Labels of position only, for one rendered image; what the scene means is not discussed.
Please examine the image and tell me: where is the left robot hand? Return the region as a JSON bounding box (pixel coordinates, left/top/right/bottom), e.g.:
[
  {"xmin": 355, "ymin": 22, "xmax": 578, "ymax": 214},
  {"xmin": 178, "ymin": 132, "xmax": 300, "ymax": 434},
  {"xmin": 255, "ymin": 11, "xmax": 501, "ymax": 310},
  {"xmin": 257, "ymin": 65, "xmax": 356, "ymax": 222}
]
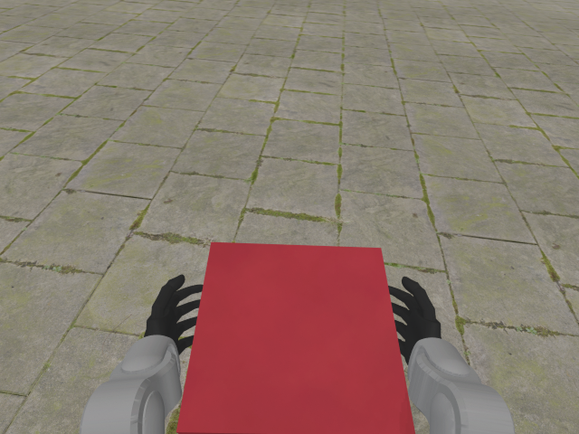
[{"xmin": 144, "ymin": 275, "xmax": 203, "ymax": 355}]

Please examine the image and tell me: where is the carton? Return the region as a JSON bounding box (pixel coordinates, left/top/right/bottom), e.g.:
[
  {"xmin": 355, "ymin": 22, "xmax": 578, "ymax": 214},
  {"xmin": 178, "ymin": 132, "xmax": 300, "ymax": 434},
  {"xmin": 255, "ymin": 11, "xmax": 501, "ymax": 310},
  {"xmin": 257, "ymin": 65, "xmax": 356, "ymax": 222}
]
[{"xmin": 176, "ymin": 242, "xmax": 415, "ymax": 434}]

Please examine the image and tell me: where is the left robot forearm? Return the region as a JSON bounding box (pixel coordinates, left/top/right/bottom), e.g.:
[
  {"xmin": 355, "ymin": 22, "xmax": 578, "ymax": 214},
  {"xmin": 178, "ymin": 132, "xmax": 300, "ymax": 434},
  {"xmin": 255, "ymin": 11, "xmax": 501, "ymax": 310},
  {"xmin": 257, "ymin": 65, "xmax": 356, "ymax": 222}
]
[{"xmin": 80, "ymin": 335, "xmax": 182, "ymax": 434}]

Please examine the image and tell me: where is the right robot forearm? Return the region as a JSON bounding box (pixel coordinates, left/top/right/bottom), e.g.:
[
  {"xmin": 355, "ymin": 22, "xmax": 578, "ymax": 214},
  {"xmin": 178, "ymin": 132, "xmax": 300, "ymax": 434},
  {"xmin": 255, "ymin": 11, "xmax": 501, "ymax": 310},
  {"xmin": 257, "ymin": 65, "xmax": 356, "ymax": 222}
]
[{"xmin": 407, "ymin": 337, "xmax": 515, "ymax": 434}]

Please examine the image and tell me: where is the right robot hand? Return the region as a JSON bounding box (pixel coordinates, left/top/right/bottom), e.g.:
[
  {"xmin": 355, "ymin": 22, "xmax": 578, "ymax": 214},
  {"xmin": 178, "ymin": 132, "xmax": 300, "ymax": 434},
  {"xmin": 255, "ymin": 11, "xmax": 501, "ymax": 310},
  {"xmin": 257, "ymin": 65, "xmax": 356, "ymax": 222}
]
[{"xmin": 388, "ymin": 277, "xmax": 441, "ymax": 365}]

